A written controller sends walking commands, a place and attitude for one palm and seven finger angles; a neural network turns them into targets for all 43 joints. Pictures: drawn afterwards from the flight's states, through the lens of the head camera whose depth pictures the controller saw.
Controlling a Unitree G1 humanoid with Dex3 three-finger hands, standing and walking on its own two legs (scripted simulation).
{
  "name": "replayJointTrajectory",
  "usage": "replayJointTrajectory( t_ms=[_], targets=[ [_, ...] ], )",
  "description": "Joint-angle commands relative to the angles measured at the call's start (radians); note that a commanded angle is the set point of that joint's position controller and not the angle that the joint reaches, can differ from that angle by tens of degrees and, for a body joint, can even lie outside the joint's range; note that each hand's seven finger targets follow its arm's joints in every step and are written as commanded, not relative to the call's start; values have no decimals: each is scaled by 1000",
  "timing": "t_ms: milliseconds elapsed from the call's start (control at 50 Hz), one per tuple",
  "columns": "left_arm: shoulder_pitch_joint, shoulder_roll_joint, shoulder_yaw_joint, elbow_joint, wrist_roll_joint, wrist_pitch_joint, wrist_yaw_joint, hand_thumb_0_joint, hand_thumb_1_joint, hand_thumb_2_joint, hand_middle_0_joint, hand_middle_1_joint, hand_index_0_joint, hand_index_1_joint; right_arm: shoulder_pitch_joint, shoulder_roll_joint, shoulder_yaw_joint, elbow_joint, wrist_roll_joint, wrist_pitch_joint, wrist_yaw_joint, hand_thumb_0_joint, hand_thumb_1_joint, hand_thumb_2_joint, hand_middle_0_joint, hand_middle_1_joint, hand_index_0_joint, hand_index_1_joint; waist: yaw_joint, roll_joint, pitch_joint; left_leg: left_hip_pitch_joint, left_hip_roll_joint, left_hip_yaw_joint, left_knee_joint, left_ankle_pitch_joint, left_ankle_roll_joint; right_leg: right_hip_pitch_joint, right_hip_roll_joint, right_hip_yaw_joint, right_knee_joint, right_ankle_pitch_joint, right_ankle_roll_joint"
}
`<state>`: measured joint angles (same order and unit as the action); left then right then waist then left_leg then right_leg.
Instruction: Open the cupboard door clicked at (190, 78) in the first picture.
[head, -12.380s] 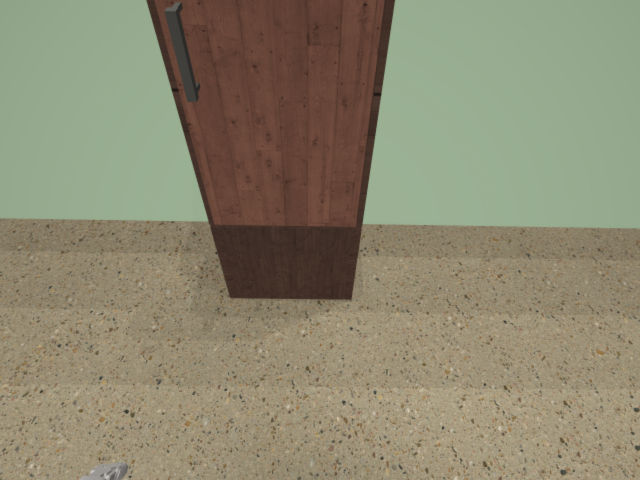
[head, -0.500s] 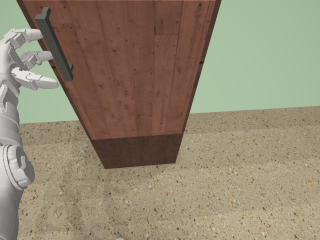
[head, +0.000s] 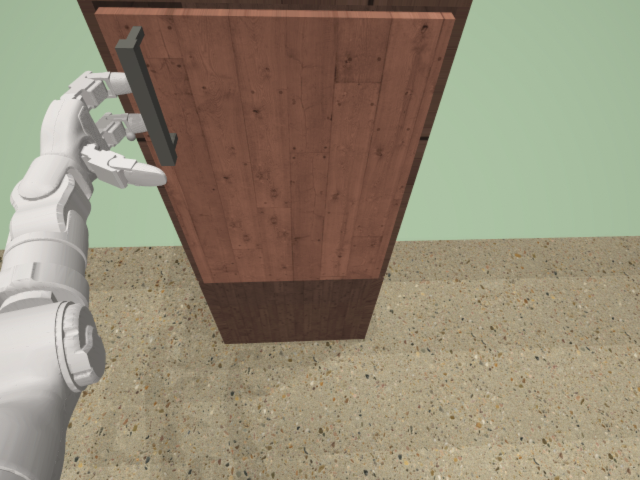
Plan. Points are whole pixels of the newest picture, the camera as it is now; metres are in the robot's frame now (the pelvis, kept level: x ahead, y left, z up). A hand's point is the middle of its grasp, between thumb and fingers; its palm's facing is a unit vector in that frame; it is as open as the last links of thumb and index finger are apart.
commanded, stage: slide the fingers in behind the handle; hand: left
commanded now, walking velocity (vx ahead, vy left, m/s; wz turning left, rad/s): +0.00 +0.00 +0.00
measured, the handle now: (153, 101) +0.55 +0.19 +0.17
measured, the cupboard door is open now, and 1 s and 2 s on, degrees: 0 0 5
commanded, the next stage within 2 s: close the thumb around the handle in 0.76 s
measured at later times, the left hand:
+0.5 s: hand (152, 133) +0.48 +0.18 +0.17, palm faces +0.02 -1.00 +0.01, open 14.3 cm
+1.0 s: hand (157, 132) +0.49 +0.17 +0.17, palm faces +0.01 -1.00 +0.01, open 13.6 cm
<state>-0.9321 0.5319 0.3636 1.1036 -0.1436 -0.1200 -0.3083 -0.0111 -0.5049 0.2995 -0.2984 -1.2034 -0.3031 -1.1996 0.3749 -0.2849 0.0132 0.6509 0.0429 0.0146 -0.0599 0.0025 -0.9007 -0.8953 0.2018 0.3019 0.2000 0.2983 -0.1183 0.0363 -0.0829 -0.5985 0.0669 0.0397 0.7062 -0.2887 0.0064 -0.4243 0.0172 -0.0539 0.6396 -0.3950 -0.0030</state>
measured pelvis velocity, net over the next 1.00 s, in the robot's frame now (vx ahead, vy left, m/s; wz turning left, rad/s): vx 0.00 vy -0.01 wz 0.00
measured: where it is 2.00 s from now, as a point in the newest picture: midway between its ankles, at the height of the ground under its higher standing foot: outside the picture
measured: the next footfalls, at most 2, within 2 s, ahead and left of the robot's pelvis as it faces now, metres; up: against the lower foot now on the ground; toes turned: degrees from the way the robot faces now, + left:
none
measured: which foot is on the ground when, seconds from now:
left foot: down 0.00-1.00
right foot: down 0.00-1.00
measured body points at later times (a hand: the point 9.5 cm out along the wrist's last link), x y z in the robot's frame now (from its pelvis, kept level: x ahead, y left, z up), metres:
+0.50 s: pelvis -0.01 +0.00 +0.00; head +0.05 +0.00 +0.45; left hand +0.48 +0.23 +0.18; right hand +0.01 -0.28 -0.12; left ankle +0.03 +0.11 -0.72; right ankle -0.05 -0.12 -0.72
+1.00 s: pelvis +0.00 -0.01 +0.00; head +0.05 -0.01 +0.45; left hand +0.48 +0.23 +0.18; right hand +0.02 -0.28 -0.12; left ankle +0.03 +0.11 -0.72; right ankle -0.05 -0.12 -0.72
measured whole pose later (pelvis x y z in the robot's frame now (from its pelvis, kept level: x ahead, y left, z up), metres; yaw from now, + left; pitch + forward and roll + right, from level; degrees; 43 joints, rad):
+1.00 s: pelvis +0.00 -0.01 +0.00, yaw +0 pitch +10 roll -1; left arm -0.93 0.48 0.35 1.09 -0.14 -0.13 -0.24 -0.01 -0.43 0.33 -0.29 -1.21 -0.30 -1.20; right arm 0.39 -0.29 0.01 0.68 0.04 0.00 -0.06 0.00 -0.90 -0.90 0.20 0.30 0.20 0.30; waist -0.12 0.04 -0.07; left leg -0.57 0.07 0.04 0.68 -0.27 0.00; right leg -0.41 0.02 -0.05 0.63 -0.39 -0.01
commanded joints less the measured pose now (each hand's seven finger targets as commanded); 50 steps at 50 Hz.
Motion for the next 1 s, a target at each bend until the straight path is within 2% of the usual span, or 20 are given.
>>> replayJointTrajectory(
  t_ms=[0, 20, 100, 200, 220, 300, 320, 360, 440, 480, 500, 580, 640, 680, 720, 760, 840, 900, 960, 980],
  targets=[
    [-529, 194, 0, -255, -30, -81, 26, 0, -500, 300, -300, -1200, -300, -1200, 102, -165, -59, -64, -3, -35, -10, 0, -900, -900, 200, 300, 200, 300, -29, 53, -357, 461, -37, -78, -25, 335, 37, -101, 35, 8, -80, 381, -7],
    [-539, 206, 9, -239, -25, -78, 32, 0, -500, 300, -300, -1200, -300, -1200, 99, -168, -59, -58, -3, -36, -9, 0, -900, -900, 200, 300, 200, 300, -27, 49, -356, 457, -34, -78, -30, 321, 35, -107, 35, 9, -79, 376, -5],
    [-567, 132, -50, -259, -25, -86, 41, 0, -500, 300, -300, -1200, -300, -1200, 98, -161, -59, -51, -4, -48, -8, 0, -900, -900, 200, 300, 200, 300, -34, 82, -353, 473, -37, -82, -30, 303, 34, -122, 34, 7, -82, 344, -10],
    [-598, 96, -77, -219, -24, -86, 53, 0, -500, 300, -300, -1200, -300, -1200, 106, -162, -59, -29, -5, -63, -10, 0, -900, -900, 200, 300, 200, 300, -52, 53, -330, 458, -39, -84, -32, 260, 37, -143, 33, 11, -93, 313, -7],
    [-615, 117, -69, -227, -21, -87, 53, 0, -500, 300, -300, -1200, -300, -1200, 105, -165, -59, -21, -6, -64, -9, 0, -900, -900, 200, 300, 200, 300, -48, 72, -346, 461, -38, -86, -35, 261, 34, -142, 32, 12, -90, 317, -7],
    [-642, 29, -126, -237, -32, -92, 56, 0, -500, 300, -300, -1200, -300, -1200, 113, -158, -61, -11, -7, -80, -6, 0, -900, -900, 200, 300, 200, 300, -64, 74, -349, 495, -38, -96, -29, 273, 34, -166, 35, 3, -88, 304, -10],
    [-632, 63, -98, -242, -30, -94, 61, 0, -500, 300, -300, -1200, -300, -1200, 115, -163, -63, -6, -9, -81, -4, 0, -900, -900, 200, 300, 200, 300, -48, 80, -378, 499, -37, -99, -32, 280, 30, -155, 36, 6, -86, 311, -11],
    [-633, 26, -128, -238, -33, -90, 60, 0, -500, 300, -300, -1200, -300, -1200, 110, -159, -62, -5, -7, -85, -3, 0, -900, -900, 200, 300, 200, 300, -55, 65, -361, 488, -37, -97, -36, 266, 30, -157, 36, 4, -88, 305, -10],
    [-603, 93, -63, -256, -26, -97, 73, 0, -500, 300, -300, -1200, -300, -1200, 114, -163, -64, -5, -10, -88, 0, 0, -900, -900, 200, 300, 200, 300, -31, 58, -405, 488, -42, -93, -33, 306, 32, -116, 35, 8, -80, 350, -11],
    [-580, 77, -74, -255, -21, -94, 77, 0, -500, 300, -300, -1200, -300, -1200, 106, -157, -63, -12, -9, -86, 4, 0, -900, -900, 200, 300, 200, 300, -26, 66, -376, 474, -43, -85, -35, 313, 32, -112, 35, 6, -78, 365, -11],
    [-549, 106, -43, -249, -19, -95, 85, 0, -500, 300, -300, -1200, -300, -1200, 110, -159, -62, -16, -10, -84, 4, 0, -900, -900, 200, 300, 200, 300, -14, 65, -371, 464, -45, -84, -32, 320, 33, -100, 35, 5, -76, 365, -13],
    [-517, 160, -1, -214, -6, -82, 97, 0, -500, 300, -300, -1200, -300, -1200, 103, -161, -61, -30, -8, -74, 4, 0, -900, -900, 200, 300, 200, 300, -4, 16, -342, 404, -47, -66, -43, 281, 37, -70, 32, 15, -82, 373, -5],
    [-520, 206, 27, -229, 3, -88, 99, 0, -500, 300, -300, -1200, -300, -1200, 100, -160, -60, -42, -8, -64, 1, 0, -900, -900, 200, 300, 200, 300, 2, 19, -359, 393, -50, -57, -42, 299, 38, -35, 29, 20, -76, 413, -3],
    [-515, 187, 14, -252, 2, -91, 94, 0, -500, 300, -300, -1200, -300, -1200, 95, -155, -59, -52, -6, -62, 1, 0, -900, -900, 200, 300, 200, 300, 1, 35, -371, 410, -51, -53, -39, 320, 39, -27, 29, 23, -76, 439, -3],
    [-475, 207, 36, -244, -6, -90, 86, 0, -500, 300, -300, -1200, -300, -1200, 93, -158, -61, -58, -4, -56, -1, 0, -900, -900, 200, 300, 200, 300, 4, -4, -376, 396, -53, -44, -36, 323, 44, -5, 30, 29, -79, 466, 1],
    [-480, 201, 22, -203, -10, -77, 75, 0, -500, 300, -300, -1200, -300, -1200, 89, -158, -57, -59, -1, -49, -5, 0, -900, -900, 200, 300, 200, 300, -5, -28, -314, 348, -56, -37, -47, 280, 46, -4, 27, 31, -89, 455, 6],
    [-505, 231, 34, -225, -3, -81, 71, 0, -500, 300, -300, -1200, -300, -1200, 94, -158, -59, -59, -1, -42, -9, 0, -900, -900, 200, 300, 200, 300, -6, 24, -353, 378, -55, -39, -40, 304, 45, -6, 24, 36, -84, 468, 4],
    [-498, 193, 18, -267, -17, -94, 63, 0, -332, 372, -312, -1218, -312, -1218, 96, -154, -63, -61, -2, -43, -7, 0, -900, -900, 200, 300, 200, 300, -7, 25, -383, 416, -56, -40, -30, 339, 47, -4, 28, 33, -84, 484, 2],
    [-501, 170, -5, -255, -23, -83, 58, 0, -164, 444, -324, -1236, -324, -1236, 88, -156, -62, -55, 2, -39, -8, 0, -900, -900, 200, 300, 200, 300, -16, 17, -349, 411, -50, -44, -42, 315, 43, -26, 29, 28, -91, 459, 3],
    [-496, 169, -1, -268, -23, -82, 60, 0, -108, 468, -328, -1242, -328, -1242, 89, -155, -64, -56, 0, -39, -7, 0, -900, -900, 200, 300, 200, 300, -7, 30, -359, 420, -50, -44, -42, 328, 42, -23, 30, 25, -88, 463, 1]
  ],
)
